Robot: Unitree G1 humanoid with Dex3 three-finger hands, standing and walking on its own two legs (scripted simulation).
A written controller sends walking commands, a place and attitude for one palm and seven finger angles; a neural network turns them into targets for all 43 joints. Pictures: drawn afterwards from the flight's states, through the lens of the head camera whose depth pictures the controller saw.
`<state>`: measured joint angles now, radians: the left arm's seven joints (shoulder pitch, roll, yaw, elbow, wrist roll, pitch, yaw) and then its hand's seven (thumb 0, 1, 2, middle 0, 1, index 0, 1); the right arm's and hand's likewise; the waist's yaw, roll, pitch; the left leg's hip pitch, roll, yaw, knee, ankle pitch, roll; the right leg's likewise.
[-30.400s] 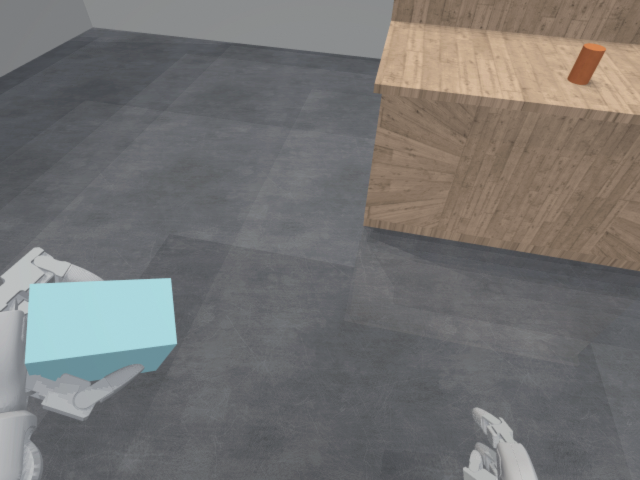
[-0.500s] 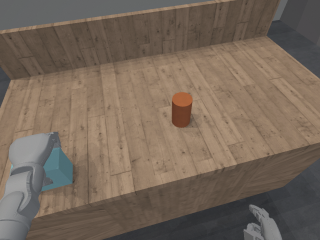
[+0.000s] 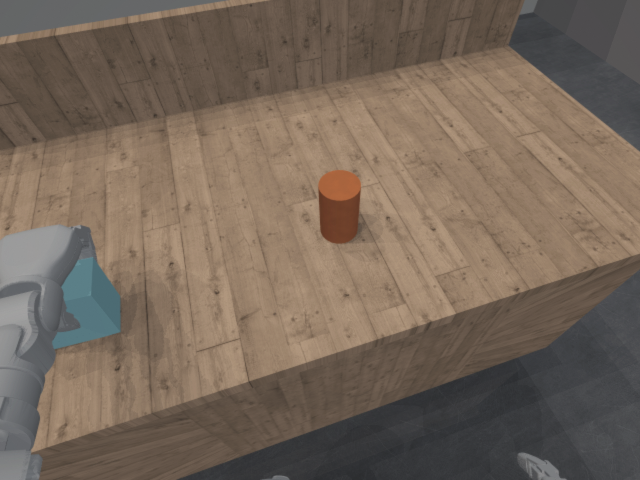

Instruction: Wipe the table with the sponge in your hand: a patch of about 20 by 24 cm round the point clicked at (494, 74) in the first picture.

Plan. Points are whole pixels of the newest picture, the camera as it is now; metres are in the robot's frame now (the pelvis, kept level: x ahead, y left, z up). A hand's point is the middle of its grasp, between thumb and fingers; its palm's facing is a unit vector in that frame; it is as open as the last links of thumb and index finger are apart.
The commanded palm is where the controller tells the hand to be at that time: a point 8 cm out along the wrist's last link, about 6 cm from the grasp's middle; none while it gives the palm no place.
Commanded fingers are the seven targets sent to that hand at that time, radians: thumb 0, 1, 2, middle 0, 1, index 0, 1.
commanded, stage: wipe forward along the first lane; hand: left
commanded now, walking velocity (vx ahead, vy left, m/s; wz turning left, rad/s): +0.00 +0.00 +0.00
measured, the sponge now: (69, 312) +0.31 +0.39 -0.02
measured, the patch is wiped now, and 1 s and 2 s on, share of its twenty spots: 0.10 0.20 0.30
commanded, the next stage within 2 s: slide across to the middle lane in 0.88 s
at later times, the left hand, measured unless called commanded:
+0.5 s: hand (60, 251) +0.37 +0.40 +0.04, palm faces -0.14 +0.04 -0.99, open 10.1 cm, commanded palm +0.37 +0.39 +0.07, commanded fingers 0.00 0.10 1.30 -1.20 -1.60 -1.20 -1.60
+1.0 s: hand (62, 222) +0.42 +0.42 +0.04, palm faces -0.16 +0.03 -0.99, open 10.1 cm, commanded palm +0.42 +0.40 +0.08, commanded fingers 0.00 0.10 1.30 -1.20 -1.60 -1.20 -1.60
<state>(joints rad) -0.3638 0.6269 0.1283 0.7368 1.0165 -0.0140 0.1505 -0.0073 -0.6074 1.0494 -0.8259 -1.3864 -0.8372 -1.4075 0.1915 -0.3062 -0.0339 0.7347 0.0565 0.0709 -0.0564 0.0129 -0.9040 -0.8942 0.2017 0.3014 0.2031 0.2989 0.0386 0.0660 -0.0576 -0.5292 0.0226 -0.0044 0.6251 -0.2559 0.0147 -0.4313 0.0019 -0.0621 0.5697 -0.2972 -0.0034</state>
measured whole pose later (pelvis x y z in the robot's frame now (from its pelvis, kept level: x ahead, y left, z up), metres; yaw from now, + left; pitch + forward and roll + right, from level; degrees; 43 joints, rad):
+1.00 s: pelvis +0.00 +0.03 -0.02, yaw -2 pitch +17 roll -4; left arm -0.79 0.80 0.13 1.16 1.11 -0.07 0.18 -0.02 -0.61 1.06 -0.81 -1.39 -0.81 -1.43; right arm 0.30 -0.31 -0.02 0.73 0.04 0.14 -0.02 0.01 -0.90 -0.89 0.20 0.30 0.20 0.30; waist -0.06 0.04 -0.10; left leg -0.76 0.02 0.01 0.76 -0.30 0.05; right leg -0.64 0.00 -0.05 0.65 -0.31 0.03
